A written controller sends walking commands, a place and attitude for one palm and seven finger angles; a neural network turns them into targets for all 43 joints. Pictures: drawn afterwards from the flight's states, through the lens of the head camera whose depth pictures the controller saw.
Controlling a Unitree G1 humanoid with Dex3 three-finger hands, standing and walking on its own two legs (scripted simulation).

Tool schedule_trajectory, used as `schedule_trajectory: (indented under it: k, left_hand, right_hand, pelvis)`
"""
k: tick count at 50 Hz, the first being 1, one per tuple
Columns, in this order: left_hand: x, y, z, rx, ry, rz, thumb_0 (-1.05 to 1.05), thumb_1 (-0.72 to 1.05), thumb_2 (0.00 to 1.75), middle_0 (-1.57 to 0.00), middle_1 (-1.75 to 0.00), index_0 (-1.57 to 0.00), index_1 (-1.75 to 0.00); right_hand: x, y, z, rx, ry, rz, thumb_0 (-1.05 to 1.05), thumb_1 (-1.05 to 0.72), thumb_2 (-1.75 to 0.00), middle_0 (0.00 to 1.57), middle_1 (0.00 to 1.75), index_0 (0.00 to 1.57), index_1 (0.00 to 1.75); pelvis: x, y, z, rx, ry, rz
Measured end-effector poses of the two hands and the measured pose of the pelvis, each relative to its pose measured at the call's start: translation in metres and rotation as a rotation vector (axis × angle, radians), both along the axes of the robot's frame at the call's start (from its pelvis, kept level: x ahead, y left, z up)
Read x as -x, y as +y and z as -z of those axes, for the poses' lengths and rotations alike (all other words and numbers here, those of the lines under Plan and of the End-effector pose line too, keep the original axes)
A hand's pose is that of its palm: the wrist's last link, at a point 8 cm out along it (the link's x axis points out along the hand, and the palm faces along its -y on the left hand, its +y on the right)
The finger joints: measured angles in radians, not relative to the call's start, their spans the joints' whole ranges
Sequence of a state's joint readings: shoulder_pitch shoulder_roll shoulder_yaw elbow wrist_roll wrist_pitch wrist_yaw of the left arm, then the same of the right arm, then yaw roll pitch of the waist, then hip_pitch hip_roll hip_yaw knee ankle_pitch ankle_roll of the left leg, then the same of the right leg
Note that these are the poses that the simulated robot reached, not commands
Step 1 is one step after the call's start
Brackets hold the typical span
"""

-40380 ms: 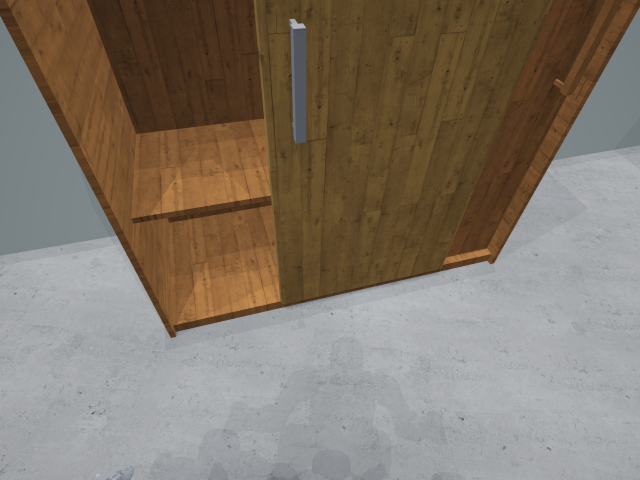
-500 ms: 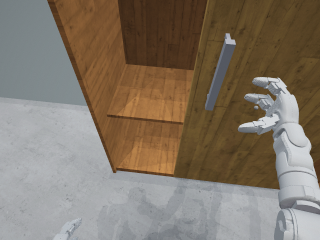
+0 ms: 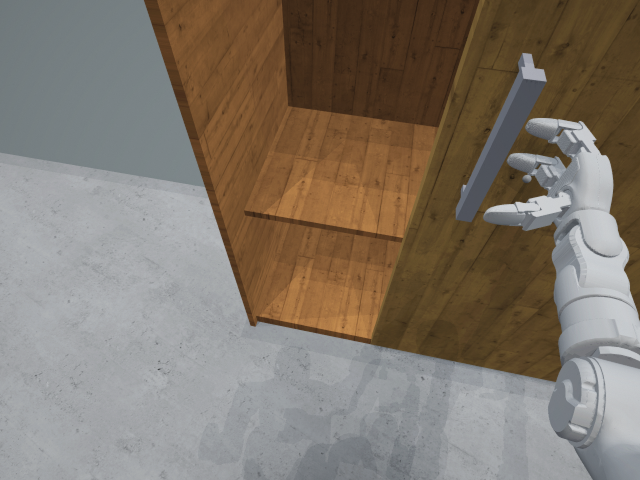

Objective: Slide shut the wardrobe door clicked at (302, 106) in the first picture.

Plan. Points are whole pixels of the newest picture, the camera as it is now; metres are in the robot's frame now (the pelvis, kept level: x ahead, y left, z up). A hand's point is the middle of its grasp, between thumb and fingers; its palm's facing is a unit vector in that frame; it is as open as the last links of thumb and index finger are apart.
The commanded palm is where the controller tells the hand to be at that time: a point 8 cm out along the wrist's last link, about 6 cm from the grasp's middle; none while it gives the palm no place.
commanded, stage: move the hooked fingers beside the handle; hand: right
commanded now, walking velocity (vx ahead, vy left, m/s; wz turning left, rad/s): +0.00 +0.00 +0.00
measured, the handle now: (491, 147) +0.53 -0.13 +0.13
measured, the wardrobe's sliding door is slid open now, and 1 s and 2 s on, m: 0.38 0.38 0.38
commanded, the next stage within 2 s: feel for the door with the fingertips in 0.68 s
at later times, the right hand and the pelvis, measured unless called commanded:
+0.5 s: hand (533, 193) +0.45 -0.17 +0.14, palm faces +0.06 +1.00 +0.01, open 14.0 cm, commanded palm +0.43 -0.23 +0.13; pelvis +0.00 +0.00 +0.00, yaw -1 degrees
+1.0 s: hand (519, 182) +0.47 -0.15 +0.14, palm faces +0.04 +1.00 +0.01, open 14.0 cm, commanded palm +0.43 -0.21 +0.13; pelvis +0.00 +0.00 +0.00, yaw +0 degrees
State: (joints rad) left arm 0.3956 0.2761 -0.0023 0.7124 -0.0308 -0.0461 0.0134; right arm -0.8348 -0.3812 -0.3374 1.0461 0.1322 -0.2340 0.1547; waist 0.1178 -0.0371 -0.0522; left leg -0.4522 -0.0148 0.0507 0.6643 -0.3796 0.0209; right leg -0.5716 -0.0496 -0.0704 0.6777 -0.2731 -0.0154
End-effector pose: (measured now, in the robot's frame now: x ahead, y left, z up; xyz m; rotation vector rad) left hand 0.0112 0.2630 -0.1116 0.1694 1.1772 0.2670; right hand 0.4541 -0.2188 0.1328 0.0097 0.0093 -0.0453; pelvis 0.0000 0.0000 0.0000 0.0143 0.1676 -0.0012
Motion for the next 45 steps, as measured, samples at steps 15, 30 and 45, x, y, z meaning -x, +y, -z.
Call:
schedule_trajectory:
  k: [15,30,45]
  left_hand:
    - [-0.037,0.003,-0.001,0.019,-0.064,0.019,0.0,0.9,0.9,-0.2,-0.3,-0.2,-0.3]
    - [-0.063,-0.001,-0.006,0.007,-0.148,0.068,0.0,0.9,0.9,-0.2,-0.3,-0.2,-0.3]
    - [-0.007,-0.006,0.001,0.011,-0.026,0.004,0.0,0.9,0.9,-0.2,-0.3,-0.2,-0.3]
  right_hand:
    - [0.017,-0.01,-0.003,0.014,-0.02,0.018,-0.01,0.5,-0.3,0.3,1.2,0.3,1.2]
    - [0.023,-0.003,-0.004,0.015,-0.025,0.018,-0.01,0.5,-0.3,0.3,1.2,0.3,1.2]
    - [0.01,0.004,0.003,0.007,-0.018,0.018,-0.01,0.5,-0.3,0.3,1.2,0.3,1.2]
  pelvis:
    - [-0.01,0.006,-0.001,0.002,-0.015,0.002]
    - [0.001,0.004,0.0,0.0,-0.029,0.019]
    - [0.005,-0.002,0.002,-0.003,-0.007,0.004]
